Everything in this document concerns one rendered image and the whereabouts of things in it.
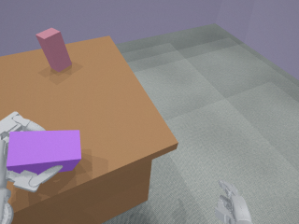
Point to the table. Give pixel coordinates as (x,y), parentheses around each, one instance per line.
(120,131)

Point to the sponge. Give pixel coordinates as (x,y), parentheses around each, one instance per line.
(37,151)

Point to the left robot forearm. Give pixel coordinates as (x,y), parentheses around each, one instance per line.
(6,210)

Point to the right robot hand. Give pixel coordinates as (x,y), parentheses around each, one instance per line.
(233,210)

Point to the left robot hand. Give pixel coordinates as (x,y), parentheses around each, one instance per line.
(25,180)

